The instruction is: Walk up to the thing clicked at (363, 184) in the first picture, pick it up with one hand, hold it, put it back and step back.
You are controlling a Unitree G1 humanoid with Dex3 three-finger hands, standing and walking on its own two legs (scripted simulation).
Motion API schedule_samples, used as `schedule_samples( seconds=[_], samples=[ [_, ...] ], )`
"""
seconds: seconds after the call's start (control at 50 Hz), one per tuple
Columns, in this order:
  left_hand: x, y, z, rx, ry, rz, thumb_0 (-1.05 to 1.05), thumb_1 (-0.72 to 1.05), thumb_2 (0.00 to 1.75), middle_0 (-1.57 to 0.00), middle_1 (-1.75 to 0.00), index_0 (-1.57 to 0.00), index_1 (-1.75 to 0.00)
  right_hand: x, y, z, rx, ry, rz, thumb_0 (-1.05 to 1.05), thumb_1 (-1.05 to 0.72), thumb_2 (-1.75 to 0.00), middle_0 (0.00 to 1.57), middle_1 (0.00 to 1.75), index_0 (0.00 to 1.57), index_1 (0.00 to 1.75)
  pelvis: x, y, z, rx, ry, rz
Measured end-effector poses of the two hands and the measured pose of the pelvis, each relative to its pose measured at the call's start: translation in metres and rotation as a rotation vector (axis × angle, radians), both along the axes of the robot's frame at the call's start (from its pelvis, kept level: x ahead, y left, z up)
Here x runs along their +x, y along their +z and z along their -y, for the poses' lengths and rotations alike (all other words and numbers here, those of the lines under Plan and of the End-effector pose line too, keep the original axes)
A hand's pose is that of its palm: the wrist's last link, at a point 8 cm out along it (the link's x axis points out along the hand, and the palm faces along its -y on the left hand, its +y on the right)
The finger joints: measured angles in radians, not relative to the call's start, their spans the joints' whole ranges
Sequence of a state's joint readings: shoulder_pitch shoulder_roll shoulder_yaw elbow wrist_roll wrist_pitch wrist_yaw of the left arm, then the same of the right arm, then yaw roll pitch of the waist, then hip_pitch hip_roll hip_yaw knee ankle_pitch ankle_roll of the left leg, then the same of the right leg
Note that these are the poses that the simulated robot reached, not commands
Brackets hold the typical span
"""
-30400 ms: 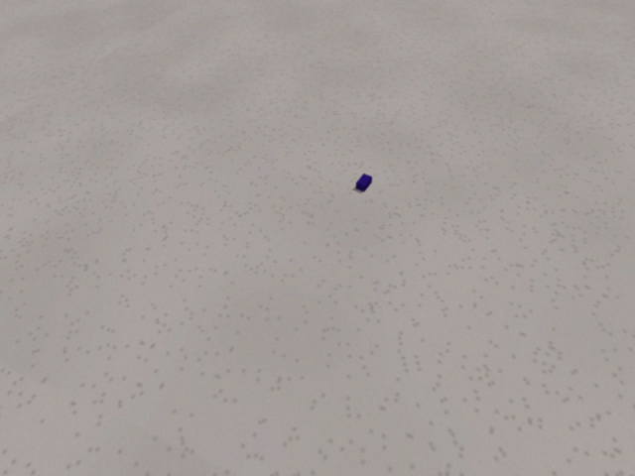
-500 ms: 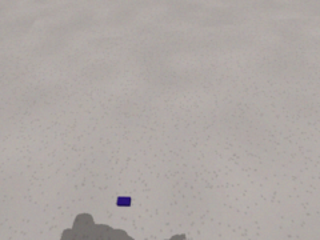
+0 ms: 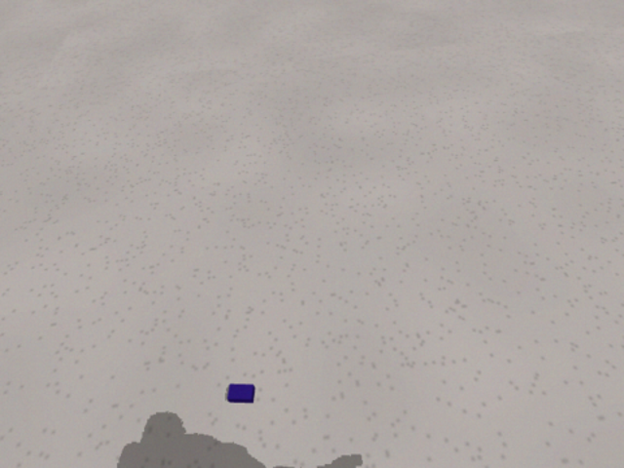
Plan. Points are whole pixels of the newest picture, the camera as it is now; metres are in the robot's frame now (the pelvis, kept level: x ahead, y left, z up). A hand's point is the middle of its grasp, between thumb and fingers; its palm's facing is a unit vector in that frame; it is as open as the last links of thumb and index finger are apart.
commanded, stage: stand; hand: left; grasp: from above
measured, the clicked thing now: (241, 393) +0.44 +0.28 -0.77
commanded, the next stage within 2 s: rise first in 0.66 s
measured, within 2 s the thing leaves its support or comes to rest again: neither
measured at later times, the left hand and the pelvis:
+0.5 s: hand out of the picture +0.07 +0.25 -0.16, palm faces -0.02 -0.94 -0.35, open 7.4 cm; pelvis +0.00 +0.00 +0.00, yaw +0 degrees
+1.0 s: hand out of the picture +0.15 +0.25 -0.17, palm faces +0.00 -0.94 -0.33, open 8.8 cm; pelvis -0.02 +0.00 -0.02, yaw +0 degrees
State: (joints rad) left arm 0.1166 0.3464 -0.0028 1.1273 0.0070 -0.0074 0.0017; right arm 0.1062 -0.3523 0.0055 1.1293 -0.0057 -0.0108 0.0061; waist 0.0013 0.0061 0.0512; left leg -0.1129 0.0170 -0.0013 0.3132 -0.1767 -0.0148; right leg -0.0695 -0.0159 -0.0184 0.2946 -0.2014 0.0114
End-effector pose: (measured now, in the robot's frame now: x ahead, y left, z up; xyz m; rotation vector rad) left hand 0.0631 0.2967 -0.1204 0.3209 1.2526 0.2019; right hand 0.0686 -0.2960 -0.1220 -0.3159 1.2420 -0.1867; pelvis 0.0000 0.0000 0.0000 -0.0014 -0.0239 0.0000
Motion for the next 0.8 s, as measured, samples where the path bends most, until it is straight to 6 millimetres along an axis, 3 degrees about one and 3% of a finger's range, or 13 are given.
schedule_samples(
  seconds=[0.44, 0.8],
  samples=[
    [0.0051, 0.0002, -0.0008, -0.001, 0.004, 0.013, 0.00, 0.90, 0.90, -0.20, -0.30, -0.20, -0.30, 0.0061, 0.0016, -0.0007, -0.005, 0.002, 0.014, 0.00, -0.91, -0.90, 0.20, 0.30, 0.20, 0.30, 0.0029, -0.0001, -0.0008, -0.001, 0.001, 0.005],
    [-0.0004, -0.0015, -0.0018, -0.006, 0.015, 0.016, 0.00, 0.89, 0.90, -0.20, -0.30, -0.20, -0.30, 0.0000, 0.0026, -0.0027, -0.007, -0.009, 0.017, 0.00, -0.91, -0.90, 0.20, 0.30, 0.20, 0.30, -0.0007, -0.0006, -0.0027, -0.002, 0.002, -0.007]
  ],
)
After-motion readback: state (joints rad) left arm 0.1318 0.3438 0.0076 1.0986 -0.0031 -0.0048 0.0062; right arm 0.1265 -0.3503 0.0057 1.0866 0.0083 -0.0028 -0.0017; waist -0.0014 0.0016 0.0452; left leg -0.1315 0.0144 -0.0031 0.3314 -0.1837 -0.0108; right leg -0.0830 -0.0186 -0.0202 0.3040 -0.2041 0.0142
